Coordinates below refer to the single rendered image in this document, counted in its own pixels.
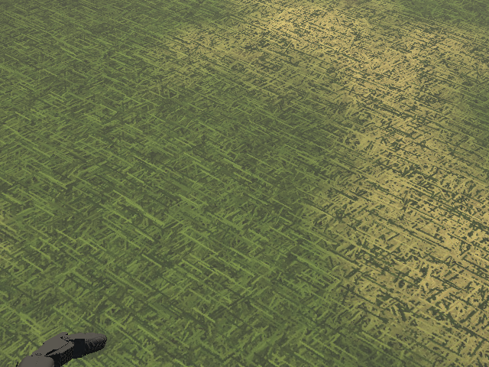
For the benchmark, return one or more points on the robot left hand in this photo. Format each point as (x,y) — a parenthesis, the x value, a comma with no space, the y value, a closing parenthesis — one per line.
(61,348)

